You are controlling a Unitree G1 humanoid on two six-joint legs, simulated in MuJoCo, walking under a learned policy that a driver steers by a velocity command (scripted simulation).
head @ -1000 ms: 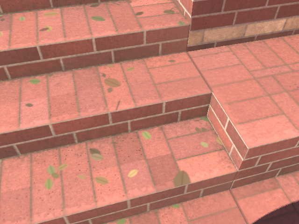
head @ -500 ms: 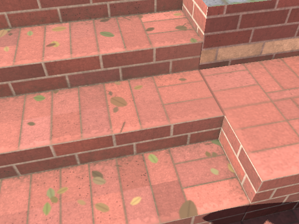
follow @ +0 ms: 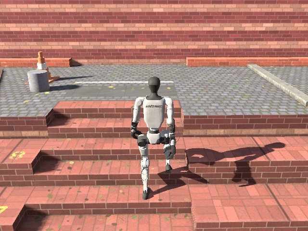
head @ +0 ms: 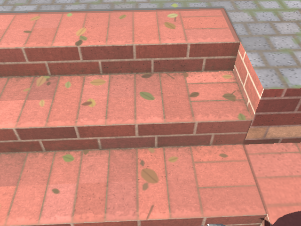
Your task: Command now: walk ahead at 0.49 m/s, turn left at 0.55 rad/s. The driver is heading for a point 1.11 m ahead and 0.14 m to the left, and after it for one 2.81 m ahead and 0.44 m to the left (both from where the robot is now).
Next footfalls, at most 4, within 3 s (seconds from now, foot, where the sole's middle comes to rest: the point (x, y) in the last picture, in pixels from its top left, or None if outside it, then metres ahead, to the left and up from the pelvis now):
0.16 right None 0.29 -0.14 -0.61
0.76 left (109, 195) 0.55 0.17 -0.46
1.22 right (140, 103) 0.86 0.05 -0.31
1.74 left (80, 28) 1.19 0.31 -0.16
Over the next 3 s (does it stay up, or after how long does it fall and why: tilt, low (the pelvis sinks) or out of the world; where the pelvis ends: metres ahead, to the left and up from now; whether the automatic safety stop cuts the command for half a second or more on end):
stays up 1.16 0.22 0.62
